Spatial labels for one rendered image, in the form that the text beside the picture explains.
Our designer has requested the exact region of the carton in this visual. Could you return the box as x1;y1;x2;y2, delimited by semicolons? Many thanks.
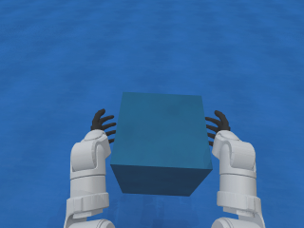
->
110;92;213;197

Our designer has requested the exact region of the right robot upper arm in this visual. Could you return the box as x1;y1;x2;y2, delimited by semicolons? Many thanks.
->
211;217;260;228

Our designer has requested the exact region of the right robot hand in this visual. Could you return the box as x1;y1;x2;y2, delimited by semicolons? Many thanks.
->
205;110;231;146

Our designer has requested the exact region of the robot left forearm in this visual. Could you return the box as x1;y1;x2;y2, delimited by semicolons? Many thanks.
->
64;129;111;228

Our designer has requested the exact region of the left robot hand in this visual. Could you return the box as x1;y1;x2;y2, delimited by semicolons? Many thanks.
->
90;108;116;143

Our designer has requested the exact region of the left robot upper arm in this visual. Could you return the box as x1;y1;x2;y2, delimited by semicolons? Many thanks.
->
68;218;115;228

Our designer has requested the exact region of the robot right forearm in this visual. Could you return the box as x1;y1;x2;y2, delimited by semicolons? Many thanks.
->
212;130;266;228

